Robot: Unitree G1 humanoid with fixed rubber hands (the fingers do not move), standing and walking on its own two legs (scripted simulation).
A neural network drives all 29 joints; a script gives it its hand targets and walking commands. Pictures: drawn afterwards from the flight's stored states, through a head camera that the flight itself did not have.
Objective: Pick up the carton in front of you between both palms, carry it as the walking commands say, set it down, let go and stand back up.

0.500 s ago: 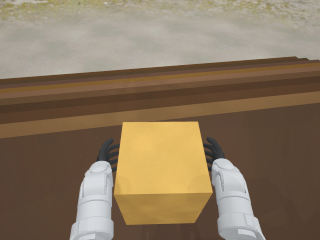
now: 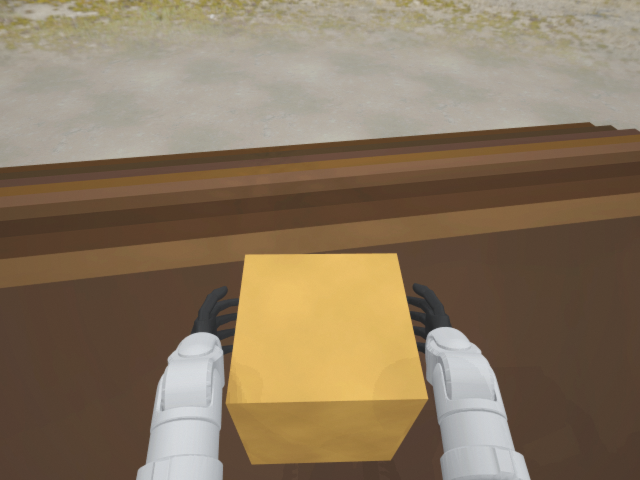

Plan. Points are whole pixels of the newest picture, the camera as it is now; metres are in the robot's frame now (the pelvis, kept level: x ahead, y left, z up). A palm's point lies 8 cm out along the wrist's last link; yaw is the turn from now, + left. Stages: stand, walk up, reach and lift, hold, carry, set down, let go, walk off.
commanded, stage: reach and lift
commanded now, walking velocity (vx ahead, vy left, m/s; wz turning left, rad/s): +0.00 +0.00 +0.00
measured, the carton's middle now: (321, 362) +0.30 +0.00 -0.04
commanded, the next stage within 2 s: hold in 0.16 s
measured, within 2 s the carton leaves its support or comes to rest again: neither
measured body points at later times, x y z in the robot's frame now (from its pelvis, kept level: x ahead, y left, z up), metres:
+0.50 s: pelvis -0.01 +0.00 +0.00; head -0.05 +0.00 +0.45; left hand +0.29 +0.15 +0.04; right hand +0.29 -0.15 +0.04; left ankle +0.01 +0.12 -0.75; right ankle +0.01 -0.12 -0.75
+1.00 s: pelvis -0.01 +0.00 +0.00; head -0.05 +0.00 +0.45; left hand +0.29 +0.15 +0.04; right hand +0.29 -0.15 +0.04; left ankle +0.01 +0.12 -0.75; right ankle +0.01 -0.12 -0.75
